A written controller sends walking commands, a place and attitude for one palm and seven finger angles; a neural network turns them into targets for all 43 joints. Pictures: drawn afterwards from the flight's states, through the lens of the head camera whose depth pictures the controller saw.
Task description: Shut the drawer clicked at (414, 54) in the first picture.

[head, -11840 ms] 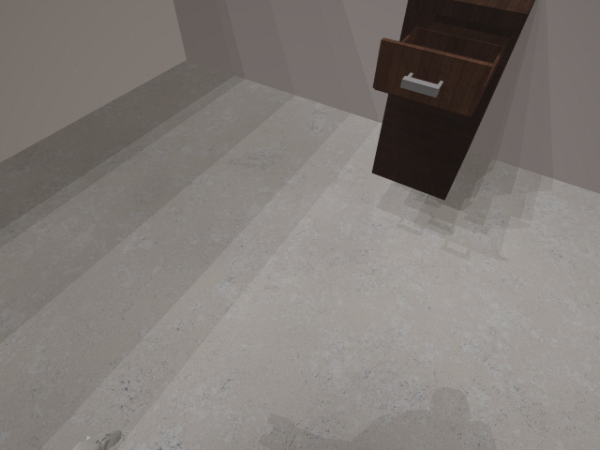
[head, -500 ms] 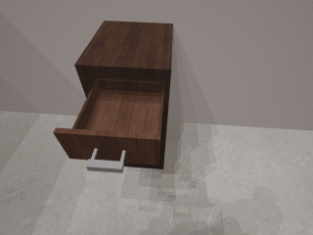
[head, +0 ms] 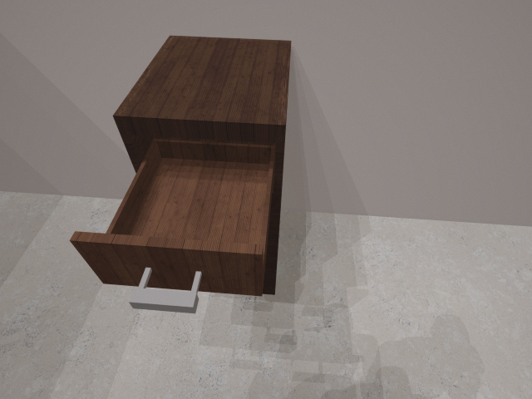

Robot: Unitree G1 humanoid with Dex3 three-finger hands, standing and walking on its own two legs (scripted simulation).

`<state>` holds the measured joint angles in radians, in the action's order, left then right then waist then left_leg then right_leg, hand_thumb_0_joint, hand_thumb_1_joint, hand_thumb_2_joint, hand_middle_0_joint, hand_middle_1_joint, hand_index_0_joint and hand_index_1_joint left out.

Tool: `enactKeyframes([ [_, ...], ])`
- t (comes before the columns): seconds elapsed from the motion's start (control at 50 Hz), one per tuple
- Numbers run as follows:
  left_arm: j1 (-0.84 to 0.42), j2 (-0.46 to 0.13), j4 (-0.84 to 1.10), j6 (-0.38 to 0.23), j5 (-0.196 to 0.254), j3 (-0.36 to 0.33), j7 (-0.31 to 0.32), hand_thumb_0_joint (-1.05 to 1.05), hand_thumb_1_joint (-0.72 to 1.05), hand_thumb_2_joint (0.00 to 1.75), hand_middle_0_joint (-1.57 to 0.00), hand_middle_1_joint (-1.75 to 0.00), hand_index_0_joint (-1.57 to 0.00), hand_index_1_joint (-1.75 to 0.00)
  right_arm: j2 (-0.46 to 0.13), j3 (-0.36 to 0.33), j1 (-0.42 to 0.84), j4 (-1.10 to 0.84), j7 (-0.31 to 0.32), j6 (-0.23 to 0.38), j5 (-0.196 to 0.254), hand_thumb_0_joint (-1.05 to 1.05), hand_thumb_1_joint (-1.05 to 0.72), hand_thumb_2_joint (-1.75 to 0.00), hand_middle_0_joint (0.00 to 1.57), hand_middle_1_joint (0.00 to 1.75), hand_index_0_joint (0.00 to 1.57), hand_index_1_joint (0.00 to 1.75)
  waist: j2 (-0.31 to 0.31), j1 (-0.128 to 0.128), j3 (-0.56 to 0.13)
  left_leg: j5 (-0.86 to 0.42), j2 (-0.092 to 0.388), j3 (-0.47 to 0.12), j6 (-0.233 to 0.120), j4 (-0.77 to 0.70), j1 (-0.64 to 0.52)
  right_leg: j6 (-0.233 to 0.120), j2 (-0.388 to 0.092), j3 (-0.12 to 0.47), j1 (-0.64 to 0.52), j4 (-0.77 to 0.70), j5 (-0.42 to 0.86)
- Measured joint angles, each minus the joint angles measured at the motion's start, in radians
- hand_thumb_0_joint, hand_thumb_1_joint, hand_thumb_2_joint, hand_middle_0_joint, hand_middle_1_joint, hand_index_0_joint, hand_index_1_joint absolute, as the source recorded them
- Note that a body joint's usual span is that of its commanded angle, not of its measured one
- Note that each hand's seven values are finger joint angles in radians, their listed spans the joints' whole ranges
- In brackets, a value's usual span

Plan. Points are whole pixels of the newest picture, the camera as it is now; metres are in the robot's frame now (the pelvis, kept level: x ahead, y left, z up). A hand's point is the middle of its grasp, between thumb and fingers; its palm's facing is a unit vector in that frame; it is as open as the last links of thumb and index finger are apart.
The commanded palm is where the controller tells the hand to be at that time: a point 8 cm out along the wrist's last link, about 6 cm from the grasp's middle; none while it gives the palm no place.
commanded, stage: come to a stop and stand still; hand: left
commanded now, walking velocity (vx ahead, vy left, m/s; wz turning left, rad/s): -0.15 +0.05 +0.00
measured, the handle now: (168, 287) +0.31 +0.20 -0.07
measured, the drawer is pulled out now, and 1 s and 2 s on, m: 0.30 0.30 0.30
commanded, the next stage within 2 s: look again from close up in 0.84 s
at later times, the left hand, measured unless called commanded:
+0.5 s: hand out of the picture +0.02 +0.20 -0.17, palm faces +0.01 -0.97 -0.25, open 7.4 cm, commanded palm none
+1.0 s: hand out of the picture -0.05 +0.18 -0.17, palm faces -0.01 -0.98 -0.20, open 7.4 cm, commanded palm none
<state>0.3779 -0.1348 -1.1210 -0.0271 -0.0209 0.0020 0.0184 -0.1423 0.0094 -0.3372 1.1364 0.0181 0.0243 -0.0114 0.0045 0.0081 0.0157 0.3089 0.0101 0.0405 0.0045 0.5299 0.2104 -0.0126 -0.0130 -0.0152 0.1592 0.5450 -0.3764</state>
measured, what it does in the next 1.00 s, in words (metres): stands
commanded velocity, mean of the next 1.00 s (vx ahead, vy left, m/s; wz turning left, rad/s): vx -0.03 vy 0.01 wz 0.00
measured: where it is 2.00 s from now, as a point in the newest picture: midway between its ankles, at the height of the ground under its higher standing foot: outside the picture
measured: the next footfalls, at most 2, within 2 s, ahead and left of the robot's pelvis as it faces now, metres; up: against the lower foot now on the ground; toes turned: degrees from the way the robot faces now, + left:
none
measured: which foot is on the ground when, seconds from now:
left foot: down 0.00-1.00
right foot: down 0.00-1.00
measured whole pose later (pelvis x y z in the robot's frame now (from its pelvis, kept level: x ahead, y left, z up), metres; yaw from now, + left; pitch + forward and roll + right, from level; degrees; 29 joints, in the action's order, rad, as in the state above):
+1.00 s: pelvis -0.03 +0.01 +0.01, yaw +0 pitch -1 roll +1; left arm 0.32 -0.17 -1.09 -0.01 -0.01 0.03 0.03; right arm -0.18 0.02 -0.31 1.11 0.01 0.01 0.00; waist 0.01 0.00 0.05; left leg 0.21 0.00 0.05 -0.01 0.46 0.23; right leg 0.00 -0.02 -0.01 0.17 0.48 -0.30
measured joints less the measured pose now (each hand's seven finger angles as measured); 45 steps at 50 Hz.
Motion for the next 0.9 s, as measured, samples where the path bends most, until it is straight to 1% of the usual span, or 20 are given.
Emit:
enactKeyframes([
  [0.08,-0.008,0.007,-0.009,-0.004,0.007,0.004,0.013,0.0,0.9,0.9,-0.2,-0.3,-0.2,-0.3,0.006,0.008,0.015,0.004,0.015,0.007,0.006,0.0,-0.91,-0.9,0.2,0.3,0.2,0.3,0.005,0.0,0.014,0.012,-0.001,0.001,0.002,-0.003,-0.017,0.002,-0.001,0.001,-0.016,-0.002,-0.011],
  [0.14,-0.03,0.013,0.0,-0.002,0.011,0.006,0.021,0.0,0.9,0.9,-0.2,-0.3,-0.2,-0.3,0.01,0.007,0.038,-0.01,0.024,0.002,0.012,0.0,-0.9,-0.9,0.2,0.3,0.2,0.3,0.005,0.0,0.025,-0.006,-0.003,0.003,0.003,-0.024,-0.027,0.004,-0.003,0.0,-0.02,-0.011,0.006],
  [0.2,-0.055,0.016,0.024,0.004,0.011,0.005,0.025,0.0,0.9,0.9,-0.2,-0.3,-0.2,-0.3,-0.002,-0.002,0.059,-0.026,0.031,-0.009,0.012,0.01,-0.92,-0.9,0.2,0.3,0.2,0.3,0.003,0.003,0.03,-0.022,-0.008,0.005,0.001,-0.05,-0.032,0.005,-0.008,0.001,-0.014,-0.016,0.016],
  [0.3,-0.094,-0.012,0.049,0.016,0.007,-0.004,0.033,0.01,0.92,0.9,-0.2,-0.3,-0.2,-0.3,-0.02,-0.014,0.094,-0.052,0.026,-0.011,0.013,0.01,-0.92,-0.9,0.2,0.3,0.2,0.3,0.002,0.002,0.038,-0.041,-0.012,0.011,0.002,-0.071,-0.031,0.004,-0.012,0.006,-0.006,-0.023,0.016],
  [0.34,-0.101,-0.018,0.068,0.004,0.001,-0.006,0.041,0.01,0.92,0.9,-0.2,-0.3,-0.2,-0.3,-0.033,-0.021,0.105,-0.082,0.015,-0.021,0.014,0.01,-0.92,-0.9,0.2,0.3,0.2,0.3,-0.018,-0.004,0.037,-0.043,0.005,0.0,0.0,-0.005,0.02,0.004,0.003,-0.006,0.001,-0.037,0.035],
  [0.36,-0.099,-0.023,0.084,-0.003,-0.001,-0.005,0.043,0.01,0.92,0.9,-0.2,-0.3,-0.2,-0.3,-0.039,-0.024,0.109,-0.102,0.009,-0.024,0.013,0.01,-0.92,-0.9,0.2,0.3,0.2,0.3,-0.025,-0.007,0.036,-0.018,0.012,-0.006,-0.004,0.028,0.043,0.002,0.011,-0.009,0.01,-0.034,0.041],
  [0.38,-0.097,-0.028,0.098,-0.006,-0.002,-0.004,0.042,0.01,0.92,0.9,-0.2,-0.3,-0.2,-0.3,-0.043,-0.027,0.112,-0.122,0.004,-0.026,0.012,0.01,-0.92,-0.9,0.2,0.3,0.2,0.3,-0.028,-0.01,0.037,-0.005,0.017,-0.006,-0.006,0.039,0.055,0.0,0.016,-0.011,0.02,-0.023,0.041],
  [0.42,-0.099,-0.041,0.118,-0.004,0.001,0.0,0.037,0.01,0.91,0.9,-0.2,-0.3,-0.2,-0.3,-0.049,-0.029,0.115,-0.147,-0.001,-0.024,0.009,0.01,-0.92,-0.9,0.2,0.3,0.2,0.3,-0.026,-0.017,0.038,-0.025,0.017,-0.005,-0.006,0.038,0.057,0.0,0.016,-0.011,0.033,0.014,0.028],
  [0.5,-0.115,-0.055,0.137,0.021,0.004,0.006,0.029,0.0,0.91,0.9,-0.2,-0.3,-0.2,-0.3,-0.055,-0.019,0.107,-0.162,-0.004,-0.023,0.003,0.0,-0.91,-0.9,0.2,0.3,0.2,0.3,-0.023,-0.014,0.026,-0.022,0.008,-0.001,-0.011,0.061,0.055,0.012,0.006,-0.008,0.031,0.036,0.023],
  [0.56,-0.122,-0.06,0.148,0.028,0.004,0.01,0.022,0.0,0.91,0.9,-0.2,-0.3,-0.2,-0.3,-0.053,-0.009,0.101,-0.161,-0.009,-0.03,0.001,0.0,-0.91,-0.9,0.2,0.3,0.2,0.3,-0.025,-0.011,0.016,-0.036,0.003,-0.001,-0.016,0.048,0.053,0.013,0.002,-0.008,0.03,0.027,0.035],
  [0.74,-0.092,-0.065,0.133,0.032,0.003,0.017,0.006,0.0,0.9,0.9,-0.2,-0.3,-0.2,-0.3,-0.051,0.004,0.059,-0.126,-0.016,-0.029,-0.002,0.0,-0.91,-0.9,0.2,0.3,0.2,0.3,-0.015,-0.013,0.005,-0.094,-0.014,0.009,-0.024,-0.035,0.053,0.018,-0.014,0.001,0.049,-0.019,0.075],
  [0.9,-0.058,-0.052,0.069,0.023,0.007,0.022,0.005,0.0,0.9,0.9,-0.2,-0.3,-0.2,-0.3,-0.044,0.01,0.026,-0.058,-0.011,-0.021,0.005,0.0,-0.91,-0.9,0.2,0.3,0.2,0.3,-0.006,-0.008,0.021,-0.101,-0.014,0.01,-0.02,-0.068,0.035,0.019,-0.013,0.002,0.033,-0.049,0.081],
])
